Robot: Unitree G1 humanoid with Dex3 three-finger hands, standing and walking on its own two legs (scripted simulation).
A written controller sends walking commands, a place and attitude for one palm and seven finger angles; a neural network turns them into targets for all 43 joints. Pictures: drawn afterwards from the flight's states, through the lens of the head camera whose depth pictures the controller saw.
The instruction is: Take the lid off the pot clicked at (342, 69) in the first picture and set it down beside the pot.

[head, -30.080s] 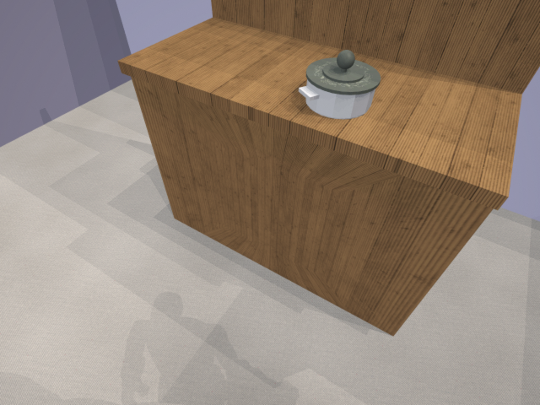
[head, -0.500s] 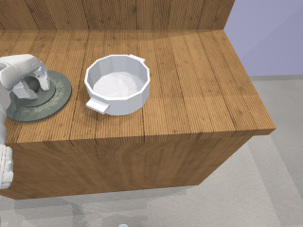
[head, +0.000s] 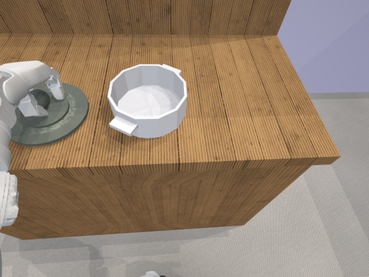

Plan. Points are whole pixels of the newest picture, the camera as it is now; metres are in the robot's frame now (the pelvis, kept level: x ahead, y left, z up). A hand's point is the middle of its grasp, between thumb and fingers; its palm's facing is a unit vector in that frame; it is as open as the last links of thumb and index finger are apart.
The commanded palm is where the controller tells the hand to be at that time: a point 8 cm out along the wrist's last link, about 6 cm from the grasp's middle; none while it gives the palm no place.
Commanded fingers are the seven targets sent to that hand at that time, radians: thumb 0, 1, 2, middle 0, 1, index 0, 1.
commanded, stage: open the fingers wide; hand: left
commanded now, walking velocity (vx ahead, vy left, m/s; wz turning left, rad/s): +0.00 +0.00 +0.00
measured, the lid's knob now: (38, 99) +0.48 +0.31 +0.09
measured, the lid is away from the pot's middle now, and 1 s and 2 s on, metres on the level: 0.24 0.24 0.24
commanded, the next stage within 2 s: raise the empty hand in 0.48 s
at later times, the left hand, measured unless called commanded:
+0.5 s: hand (36, 98) +0.47 +0.30 +0.11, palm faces -0.41 -0.09 -0.91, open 11.0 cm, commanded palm +0.48 +0.30 +0.17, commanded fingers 0.00 -0.10 0.82 -0.43 -0.70 -0.43 -0.70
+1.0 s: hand (24, 84) +0.46 +0.30 +0.15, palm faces -0.37 -0.09 -0.93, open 11.1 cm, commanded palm +0.48 +0.30 +0.22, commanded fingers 0.00 -0.10 0.83 -0.43 -0.70 -0.43 -0.70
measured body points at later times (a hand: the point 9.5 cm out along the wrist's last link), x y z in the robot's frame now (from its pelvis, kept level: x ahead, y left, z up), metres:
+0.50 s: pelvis +0.00 +0.00 +0.00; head +0.08 +0.01 +0.44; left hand +0.48 +0.30 +0.16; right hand +0.03 -0.28 -0.12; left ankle +0.03 +0.07 -0.72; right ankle -0.04 -0.14 -0.72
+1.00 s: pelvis +0.00 +0.00 +0.00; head +0.06 +0.00 +0.45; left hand +0.48 +0.30 +0.20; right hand +0.05 -0.28 -0.12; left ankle +0.03 +0.07 -0.72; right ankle -0.04 -0.14 -0.72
